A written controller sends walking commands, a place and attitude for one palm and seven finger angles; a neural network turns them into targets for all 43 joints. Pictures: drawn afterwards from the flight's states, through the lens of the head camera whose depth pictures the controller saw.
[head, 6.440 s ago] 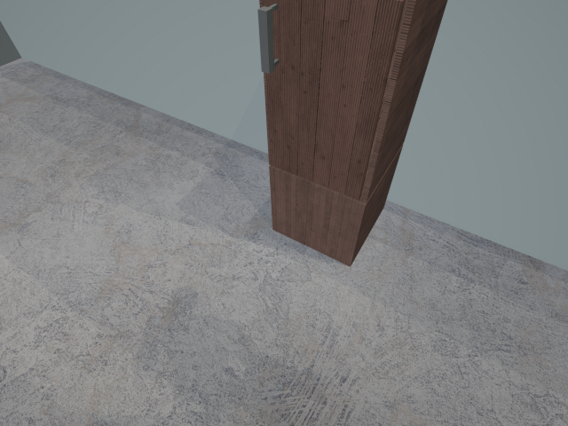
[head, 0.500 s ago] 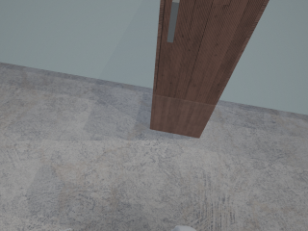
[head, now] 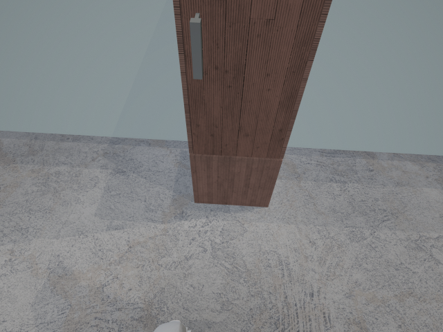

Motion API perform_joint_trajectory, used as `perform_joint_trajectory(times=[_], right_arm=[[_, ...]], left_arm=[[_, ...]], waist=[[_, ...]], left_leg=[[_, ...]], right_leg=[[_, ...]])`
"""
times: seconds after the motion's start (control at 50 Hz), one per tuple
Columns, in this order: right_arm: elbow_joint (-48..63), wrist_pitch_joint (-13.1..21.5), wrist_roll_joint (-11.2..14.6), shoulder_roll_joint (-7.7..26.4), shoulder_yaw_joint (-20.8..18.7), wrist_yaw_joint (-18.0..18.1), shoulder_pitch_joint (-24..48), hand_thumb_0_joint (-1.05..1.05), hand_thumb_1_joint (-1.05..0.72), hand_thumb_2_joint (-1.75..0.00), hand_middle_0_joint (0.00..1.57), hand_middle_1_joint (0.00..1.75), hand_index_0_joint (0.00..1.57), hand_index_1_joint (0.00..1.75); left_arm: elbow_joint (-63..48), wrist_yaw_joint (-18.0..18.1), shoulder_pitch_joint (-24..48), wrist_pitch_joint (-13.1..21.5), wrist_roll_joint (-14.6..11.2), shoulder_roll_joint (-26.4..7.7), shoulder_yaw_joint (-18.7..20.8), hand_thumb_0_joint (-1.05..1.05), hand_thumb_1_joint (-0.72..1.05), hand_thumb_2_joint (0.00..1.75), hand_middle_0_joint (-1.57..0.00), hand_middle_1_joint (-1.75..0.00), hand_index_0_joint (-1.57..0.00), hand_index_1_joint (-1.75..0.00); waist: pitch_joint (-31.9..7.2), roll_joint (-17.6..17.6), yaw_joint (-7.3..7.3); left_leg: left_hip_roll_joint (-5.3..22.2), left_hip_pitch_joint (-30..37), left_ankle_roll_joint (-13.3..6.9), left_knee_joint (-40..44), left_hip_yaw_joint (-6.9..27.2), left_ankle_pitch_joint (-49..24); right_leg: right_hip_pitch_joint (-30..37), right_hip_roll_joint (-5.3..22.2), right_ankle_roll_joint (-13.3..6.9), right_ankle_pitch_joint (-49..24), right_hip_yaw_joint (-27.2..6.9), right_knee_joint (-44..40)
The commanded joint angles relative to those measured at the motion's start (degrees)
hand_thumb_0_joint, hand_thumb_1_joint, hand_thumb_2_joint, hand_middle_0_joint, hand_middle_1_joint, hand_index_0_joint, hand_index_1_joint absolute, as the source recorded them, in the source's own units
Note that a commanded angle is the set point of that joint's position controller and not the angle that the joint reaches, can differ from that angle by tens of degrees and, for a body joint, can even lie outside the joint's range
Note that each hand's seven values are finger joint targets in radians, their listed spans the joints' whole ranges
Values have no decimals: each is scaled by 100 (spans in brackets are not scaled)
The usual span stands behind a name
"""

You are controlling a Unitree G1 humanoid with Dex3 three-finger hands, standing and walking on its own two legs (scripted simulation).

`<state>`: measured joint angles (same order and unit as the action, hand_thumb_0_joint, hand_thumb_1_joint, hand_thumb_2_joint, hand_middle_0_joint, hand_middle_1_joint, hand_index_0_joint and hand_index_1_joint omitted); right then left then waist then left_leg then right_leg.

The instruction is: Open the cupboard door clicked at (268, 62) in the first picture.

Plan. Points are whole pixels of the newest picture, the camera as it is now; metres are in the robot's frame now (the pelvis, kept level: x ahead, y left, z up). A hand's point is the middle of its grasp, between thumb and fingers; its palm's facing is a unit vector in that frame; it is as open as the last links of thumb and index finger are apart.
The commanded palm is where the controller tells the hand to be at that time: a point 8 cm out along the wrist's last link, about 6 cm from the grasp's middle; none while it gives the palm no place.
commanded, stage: take the last steps up to it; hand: left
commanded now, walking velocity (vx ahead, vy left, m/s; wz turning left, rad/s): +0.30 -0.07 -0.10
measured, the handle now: (197, 46) +0.77 +0.11 +0.12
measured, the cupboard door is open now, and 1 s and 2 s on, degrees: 0 0 0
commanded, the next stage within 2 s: come to a stop and stand still in 0.44 s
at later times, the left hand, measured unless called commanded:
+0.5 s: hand (166, 268) +0.28 +0.14 -0.17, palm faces -0.10 -0.97 -0.24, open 7.4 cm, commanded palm none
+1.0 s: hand (171, 265) +0.29 +0.14 -0.19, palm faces +0.02 -0.98 -0.21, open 7.3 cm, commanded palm none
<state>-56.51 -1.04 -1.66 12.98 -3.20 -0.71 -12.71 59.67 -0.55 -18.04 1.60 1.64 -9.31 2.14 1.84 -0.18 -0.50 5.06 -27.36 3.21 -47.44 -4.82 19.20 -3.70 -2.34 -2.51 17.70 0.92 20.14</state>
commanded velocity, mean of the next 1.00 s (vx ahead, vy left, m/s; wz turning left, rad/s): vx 0.01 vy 0.00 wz -0.02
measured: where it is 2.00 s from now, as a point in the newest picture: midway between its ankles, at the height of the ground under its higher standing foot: outside the picture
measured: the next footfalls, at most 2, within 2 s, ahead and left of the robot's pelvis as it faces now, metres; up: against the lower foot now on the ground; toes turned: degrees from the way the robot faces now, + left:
left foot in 0.08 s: +0.12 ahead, +0.12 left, +0.00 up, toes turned +6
right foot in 0.50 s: +0.29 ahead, -0.16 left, +0.00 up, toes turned -9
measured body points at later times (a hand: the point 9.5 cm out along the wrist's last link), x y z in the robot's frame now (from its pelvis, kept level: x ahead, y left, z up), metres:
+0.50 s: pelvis +0.17 -0.04 -0.02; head +0.19 -0.06 +0.43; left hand +0.28 +0.19 -0.15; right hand +0.08 -0.25 -0.18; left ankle +0.08 +0.12 -0.74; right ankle +0.25 -0.15 -0.75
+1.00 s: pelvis +0.23 -0.05 -0.01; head +0.27 -0.04 +0.44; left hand +0.29 +0.19 -0.17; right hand +0.32 -0.29 -0.15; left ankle +0.26 +0.05 -0.74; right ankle +0.22 -0.16 -0.72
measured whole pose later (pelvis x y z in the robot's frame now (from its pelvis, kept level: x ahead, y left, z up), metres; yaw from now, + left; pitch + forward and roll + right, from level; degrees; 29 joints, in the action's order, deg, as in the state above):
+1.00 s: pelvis +0.23 -0.05 -0.01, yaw -3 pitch -1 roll +0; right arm -56.0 -1.8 -1.3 10.1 -1.5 1.6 -7.3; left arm 58.8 2.2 -10.7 -2.1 0.9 -11.0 2.8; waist 4.8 2.0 2.0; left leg 0.2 -15.8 -2.3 -31.9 -4.6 15.5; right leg -18.5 0.6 -0.8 26.3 3.1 42.9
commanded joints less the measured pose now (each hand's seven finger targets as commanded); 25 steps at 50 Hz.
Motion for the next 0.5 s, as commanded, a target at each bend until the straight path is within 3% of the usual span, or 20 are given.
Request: perform_joint_trajectory(times=[0.0,0.02,0.04,0.06,0.08,0.1,0.12,0.14,0.16,0.2,0.26,0.34,0.4,0.42,0.44,0.46,0.48], right_arm=[[368,311,15,251,-3,39,75,0,-90,-90,20,30,20,30],[186,361,-4,323,-7,76,-354,0,-90,-90,20,30,20,30],[-36,418,-31,624,-80,121,-944,0,-90,-90,20,30,20,30],[-158,458,-125,1246,-214,180,-1630,0,-90,-90,20,30,20,30],[-171,386,-104,1450,-223,237,-1918,0,-90,-90,20,30,20,30],[-94,333,-81,1300,-175,236,-1579,0,-90,-90,20,30,20,30],[-20,355,-73,1022,-116,255,-1261,0,-90,-90,20,30,20,30],[60,378,-52,797,-37,266,-999,0,-90,-90,20,30,20,30],[36,415,-55,674,-1,274,-899,0,-90,-90,20,30,20,30],[-41,479,-46,580,21,287,-939,0,-90,-90,20,30,20,30],[-114,468,-29,555,-3,267,-959,0,-90,-90,20,30,20,30],[-251,382,-34,527,-59,213,-1032,0,-90,-90,20,30,20,30],[-295,321,-27,564,-88,200,-936,0,-90,-90,20,30,20,30],[-304,304,-7,539,-81,188,-895,0,-90,-90,20,30,20,30],[-334,305,39,414,-58,148,-908,0,-90,-90,20,30,20,30],[-294,325,93,102,13,104,-1002,0,-90,-90,20,30,20,30],[-136,282,129,-35,43,110,-971,0,-90,-90,20,30,20,30]], left_arm=[[-84,73,-79,105,-41,-1074,261,0,90,90,-20,-30,-20,-30],[-65,56,4,93,-84,-1050,266,0,90,90,-20,-30,-20,-30],[-55,33,-60,90,-99,-817,228,0,90,90,-20,-30,-20,-30],[-147,-11,-276,80,-156,-499,165,0,90,90,-20,-30,-20,-30],[-350,-11,25,84,-109,-583,119,0,90,90,-20,-30,-20,-30],[-372,-12,212,41,-27,-683,170,0,90,90,-20,-30,-20,-30],[-314,-34,382,5,21,-630,190,0,90,90,-20,-30,-20,-30],[-304,-86,458,-12,19,-650,195,0,90,90,-20,-30,-20,-30],[-272,-120,445,-49,40,-565,212,0,90,90,-20,-30,-20,-30],[-220,-140,300,-97,8,-385,185,0,90,90,-20,-30,-20,-30],[-239,-143,397,-123,-26,-256,142,0,90,90,-20,-30,-20,-30],[-361,-129,767,-98,-31,-279,122,0,90,90,-20,-30,-20,-30],[-307,-124,585,-59,-19,-359,168,0,90,90,-20,-30,-20,-30],[-185,-106,207,-28,-20,-471,201,0,90,90,-20,-30,-20,-30],[-37,-70,-258,33,-9,-738,256,0,90,90,-20,-30,-20,-30],[157,-4,-863,125,30,-1199,363,0,90,90,-20,-30,-20,-30],[221,46,-1155,126,-36,-1581,422,0,90,90,-20,-30,-20,-30]], waist=[[31,533,-60],[-69,368,-260],[-357,-344,-456],[-815,-1715,-614],[-704,-1710,-714],[-231,-1014,-554],[126,-1093,-430],[450,-829,-320],[576,-786,-206],[322,-636,-85],[148,-691,-47],[421,-774,-134],[375,-659,28],[196,-397,214],[10,91,436],[-428,1267,664],[-639,2032,686]], left_leg=[[-176,680,-84,1445,-195,-409],[-329,1536,-110,1944,-342,-806],[56,2651,-239,2276,281,-756],[1580,3654,-848,2725,2280,-622],[2366,3519,-1338,3355,3249,-384],[2320,2780,-1421,3538,2989,309],[1992,2226,-1240,3666,2667,331],[1864,1753,-1185,3799,2371,336],[1658,1604,-1058,3841,1862,-65],[1374,1877,-1002,3663,1104,-1312],[1143,1955,-1025,3539,391,-1959],[1153,1747,-1058,3452,262,-1570],[1103,1487,-934,3024,152,-1214],[935,1396,-808,2601,23,-1224],[598,969,-632,1823,-235,-1076],[-35,128,-400,459,-660,73],[-376,-260,-376,-1057,-380,1996]], right_leg=[[-205,1433,-774,-1313,-1086,-219],[-604,1175,-612,-1430,-863,273],[-1273,821,-401,-1368,-622,1393],[-2464,147,-55,223,86,2932],[-3013,37,-21,1564,-45,4187],[-3117,375,-69,1385,-323,4670],[-3296,541,-10,863,-332,4891],[-3209,679,24,526,-318,4906],[-3131,719,78,270,-315,4755],[-2960,680,154,-13,-168,4259],[-2608,694,224,-300,106,3213],[-2185,578,225,-517,404,2125],[-1345,397,175,-793,576,1462],[-774,307,142,-925,594,1123],[26,461,41,-822,246,763],[884,1536,-359,-543,-1200,249],[832,2496,-892,-253,-2503,-665]])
